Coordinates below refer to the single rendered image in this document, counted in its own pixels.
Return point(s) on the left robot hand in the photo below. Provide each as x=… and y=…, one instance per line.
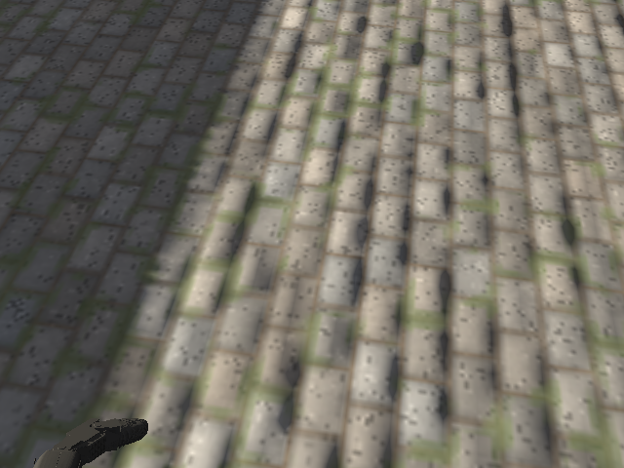
x=91, y=439

